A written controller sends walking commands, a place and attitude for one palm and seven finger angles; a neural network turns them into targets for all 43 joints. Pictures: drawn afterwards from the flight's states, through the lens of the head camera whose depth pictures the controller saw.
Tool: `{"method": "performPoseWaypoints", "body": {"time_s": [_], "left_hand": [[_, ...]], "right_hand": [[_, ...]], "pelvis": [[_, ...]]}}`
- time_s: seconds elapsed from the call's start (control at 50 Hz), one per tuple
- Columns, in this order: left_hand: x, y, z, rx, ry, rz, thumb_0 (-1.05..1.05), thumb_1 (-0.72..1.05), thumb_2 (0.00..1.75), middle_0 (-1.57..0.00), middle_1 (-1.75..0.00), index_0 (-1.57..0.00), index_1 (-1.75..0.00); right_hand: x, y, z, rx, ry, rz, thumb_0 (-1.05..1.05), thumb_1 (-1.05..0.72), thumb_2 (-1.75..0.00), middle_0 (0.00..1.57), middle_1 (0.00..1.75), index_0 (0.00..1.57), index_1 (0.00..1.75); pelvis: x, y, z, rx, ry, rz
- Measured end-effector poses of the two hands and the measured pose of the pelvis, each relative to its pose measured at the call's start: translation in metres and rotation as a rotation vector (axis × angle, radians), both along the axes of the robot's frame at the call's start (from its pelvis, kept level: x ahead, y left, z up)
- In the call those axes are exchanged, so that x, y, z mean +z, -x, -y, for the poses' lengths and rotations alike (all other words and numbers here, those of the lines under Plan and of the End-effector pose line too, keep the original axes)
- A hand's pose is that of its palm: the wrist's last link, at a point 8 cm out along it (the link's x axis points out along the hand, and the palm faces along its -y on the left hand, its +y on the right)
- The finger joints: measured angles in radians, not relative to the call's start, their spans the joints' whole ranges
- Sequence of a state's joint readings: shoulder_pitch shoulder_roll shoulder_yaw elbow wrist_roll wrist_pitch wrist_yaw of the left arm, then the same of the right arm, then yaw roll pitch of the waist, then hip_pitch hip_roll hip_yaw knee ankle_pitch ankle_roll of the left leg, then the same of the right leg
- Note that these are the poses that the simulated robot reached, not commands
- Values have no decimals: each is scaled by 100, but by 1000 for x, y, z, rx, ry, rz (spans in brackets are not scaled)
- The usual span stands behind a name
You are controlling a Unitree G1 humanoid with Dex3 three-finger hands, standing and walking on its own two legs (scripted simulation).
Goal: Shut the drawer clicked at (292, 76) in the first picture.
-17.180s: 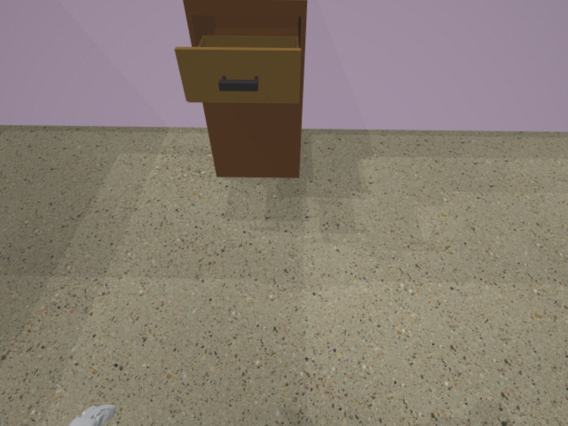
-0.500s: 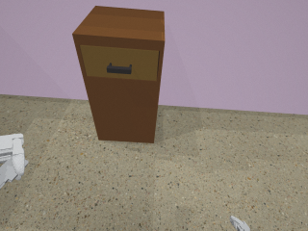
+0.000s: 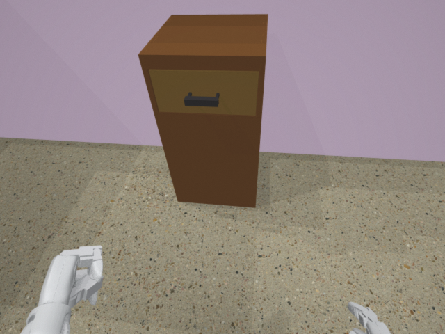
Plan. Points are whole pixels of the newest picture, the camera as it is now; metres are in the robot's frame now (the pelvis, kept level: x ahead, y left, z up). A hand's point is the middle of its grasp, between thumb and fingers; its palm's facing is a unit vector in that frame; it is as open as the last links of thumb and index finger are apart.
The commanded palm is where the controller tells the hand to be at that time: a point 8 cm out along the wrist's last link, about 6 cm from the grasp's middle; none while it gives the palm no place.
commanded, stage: let the arm hang, fingers relaxed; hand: left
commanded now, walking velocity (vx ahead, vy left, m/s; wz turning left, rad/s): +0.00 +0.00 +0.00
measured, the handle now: (202, 98) +0.92 +0.14 -0.05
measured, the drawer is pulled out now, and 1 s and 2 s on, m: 0.00 0.00 0.00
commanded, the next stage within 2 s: look to check the result in 0.98 s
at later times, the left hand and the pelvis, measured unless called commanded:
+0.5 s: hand out of the picture -0.02 +0.22 -0.15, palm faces +0.01 -0.97 -0.25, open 5.7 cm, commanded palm none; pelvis +0.00 +0.02 +0.02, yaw -1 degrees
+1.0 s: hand out of the picture +0.03 +0.18 -0.16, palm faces -0.01 -0.98 -0.19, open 7.3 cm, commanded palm none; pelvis +0.02 +0.01 +0.02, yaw -2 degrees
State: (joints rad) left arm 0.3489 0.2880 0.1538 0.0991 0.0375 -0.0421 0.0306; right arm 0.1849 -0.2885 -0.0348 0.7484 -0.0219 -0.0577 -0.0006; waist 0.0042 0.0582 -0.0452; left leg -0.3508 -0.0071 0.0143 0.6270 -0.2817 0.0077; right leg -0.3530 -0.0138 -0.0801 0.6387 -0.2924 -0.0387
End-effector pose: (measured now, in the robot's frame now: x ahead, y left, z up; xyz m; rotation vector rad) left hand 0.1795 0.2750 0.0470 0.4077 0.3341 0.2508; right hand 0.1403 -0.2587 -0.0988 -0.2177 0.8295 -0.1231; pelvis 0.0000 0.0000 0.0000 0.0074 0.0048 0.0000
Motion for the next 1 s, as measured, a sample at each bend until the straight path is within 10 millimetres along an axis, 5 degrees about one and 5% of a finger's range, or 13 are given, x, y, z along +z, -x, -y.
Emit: {"method": "performPoseWaypoints", "body": {"time_s": [0.1, 0.14, 0.18, 0.34, 0.46, 0.66, 0.8, 1.0], "left_hand": [[-129, 54, 34, 39, 229, -521, 0, 90, 89, -123, -143, -124, -143], [-158, 83, 49, 59, 293, -659, 1, 91, 89, -117, -138, -117, -136], [-167, 102, 40, 124, 296, -708, 1, 90, 89, -110, -135, -110, -129], [-169, 178, 16, 205, 281, -969, 1, 90, 89, -80, -101, -80, -96], [-164, 202, 11, 236, 269, -1062, 1, 91, 89, -57, -73, -57, -71], [-169, 178, 27, 195, 292, -1043, 0, 91, 89, -27, -39, -27, -38], [-173, 157, 40, 162, 307, -1013, 0, 92, 89, -22, -32, -22, -32], [-173, 156, 45, 170, 314, -1029, 0, 92, 89, -20, -30, -20, -30]], "right_hand": [[-8, 24, -19, -10, -26, -129, 1, -91, -90, 20, 30, 20, 30], [-9, 42, -26, -17, -23, -197, 1, -91, -90, 20, 30, 20, 30], [-11, 62, -32, -16, -20, -276, 1, -91, -90, 20, 30, 20, 30], [-22, 118, -33, -83, -23, -476, 0, -93, -90, 20, 30, 20, 30], [-29, 142, -43, -111, -56, -547, 0, -92, -90, 20, 30, 20, 30], [-35, 158, -66, -142, -111, -590, 0, -91, -90, 20, 30, 20, 30], [-35, 160, -76, -163, -135, -595, 0, -91, -90, 20, 30, 20, 30], [-36, 159, -78, -180, -145, -610, 0, -91, -90, 20, 30, 20, 30]], "pelvis": [[1, 0, 0, 2, -3, 25], [3, 1, 0, 0, 1, 28], [6, 3, 1, 5, 11, 27], [14, 3, -9, -3, 23, 18], [17, 0, -15, -14, 16, 21], [18, -6, -18, -28, 9, 24], [18, -11, -17, -36, 7, 26], [18, -18, -14, -40, 7, 25]]}}
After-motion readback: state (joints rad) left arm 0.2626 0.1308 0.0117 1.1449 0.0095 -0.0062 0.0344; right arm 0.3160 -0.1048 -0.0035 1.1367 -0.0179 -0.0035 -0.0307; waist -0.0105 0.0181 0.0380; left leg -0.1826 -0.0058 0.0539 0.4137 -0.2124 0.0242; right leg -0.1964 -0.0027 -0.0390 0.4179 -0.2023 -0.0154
